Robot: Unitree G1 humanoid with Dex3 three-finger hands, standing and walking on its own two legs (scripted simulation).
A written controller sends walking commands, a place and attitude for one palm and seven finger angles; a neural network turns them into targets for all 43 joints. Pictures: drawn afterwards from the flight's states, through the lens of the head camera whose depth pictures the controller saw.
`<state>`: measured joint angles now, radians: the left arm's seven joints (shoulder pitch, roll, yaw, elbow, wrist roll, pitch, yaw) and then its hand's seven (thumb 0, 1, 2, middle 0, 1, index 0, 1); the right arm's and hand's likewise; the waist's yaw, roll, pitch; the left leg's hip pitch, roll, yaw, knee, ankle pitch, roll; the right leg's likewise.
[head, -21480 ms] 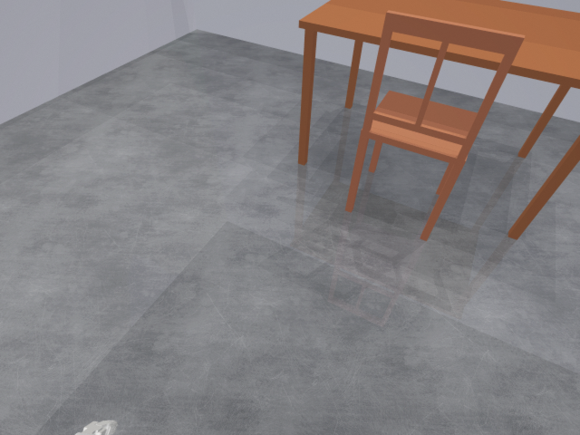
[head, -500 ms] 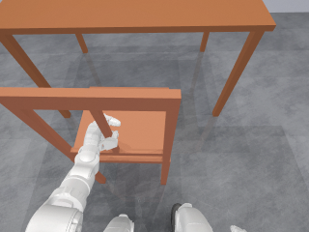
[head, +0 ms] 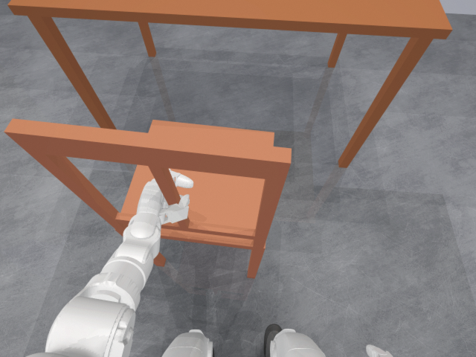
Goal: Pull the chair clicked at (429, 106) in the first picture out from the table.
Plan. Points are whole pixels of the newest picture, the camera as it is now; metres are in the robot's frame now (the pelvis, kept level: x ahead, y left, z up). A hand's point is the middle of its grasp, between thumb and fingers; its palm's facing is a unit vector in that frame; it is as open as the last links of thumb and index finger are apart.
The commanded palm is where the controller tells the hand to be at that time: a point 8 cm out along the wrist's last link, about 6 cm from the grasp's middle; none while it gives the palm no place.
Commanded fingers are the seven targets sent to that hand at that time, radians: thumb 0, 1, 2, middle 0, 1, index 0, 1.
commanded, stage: step backward, pulling the chair out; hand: left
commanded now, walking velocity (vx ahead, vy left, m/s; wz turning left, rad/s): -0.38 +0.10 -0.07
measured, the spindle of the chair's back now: (173, 199) +0.39 +0.14 -0.07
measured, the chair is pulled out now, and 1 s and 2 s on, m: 0.33 0.46 0.54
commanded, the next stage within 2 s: stop walking, hand still on the chair in 1.18 s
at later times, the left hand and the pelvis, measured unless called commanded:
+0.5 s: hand (179, 246) +0.29 +0.12 -0.07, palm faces +0.00 -0.98 -0.22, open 5.4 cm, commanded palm +0.30 +0.17 -0.07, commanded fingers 0.00 0.90 0.90 -0.50 -1.45 -0.50 -1.45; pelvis -0.08 -0.01 -0.01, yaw -1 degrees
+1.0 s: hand (166, 273) +0.25 +0.14 -0.07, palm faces -0.06 -0.98 -0.17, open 5.2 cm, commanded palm +0.25 +0.19 -0.07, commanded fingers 0.00 0.90 0.90 -0.50 -1.45 -0.50 -1.45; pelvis -0.14 +0.03 -0.01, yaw -2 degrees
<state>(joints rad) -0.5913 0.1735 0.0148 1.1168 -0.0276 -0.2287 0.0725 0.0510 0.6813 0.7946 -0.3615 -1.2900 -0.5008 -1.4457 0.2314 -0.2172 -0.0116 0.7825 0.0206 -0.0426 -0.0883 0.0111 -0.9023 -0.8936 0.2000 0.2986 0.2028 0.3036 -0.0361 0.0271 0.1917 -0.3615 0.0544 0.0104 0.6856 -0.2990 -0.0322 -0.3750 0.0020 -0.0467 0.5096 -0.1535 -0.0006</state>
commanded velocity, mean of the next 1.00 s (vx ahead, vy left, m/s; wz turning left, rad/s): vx -0.34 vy -0.02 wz -0.05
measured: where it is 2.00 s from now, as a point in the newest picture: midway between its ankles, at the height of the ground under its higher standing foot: outside the picture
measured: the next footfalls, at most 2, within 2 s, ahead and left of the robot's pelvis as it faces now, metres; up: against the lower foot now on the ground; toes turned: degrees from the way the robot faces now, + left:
left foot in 0.62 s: -0.10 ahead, +0.15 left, +0.00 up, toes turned -2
right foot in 0.78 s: -0.03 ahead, -0.11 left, +0.00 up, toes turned -6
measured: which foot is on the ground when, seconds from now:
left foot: down 0.00-0.38, up 0.40-0.60, down 0.62-1.00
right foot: down 0.00-0.66, up 0.68-0.76, down 0.78-1.00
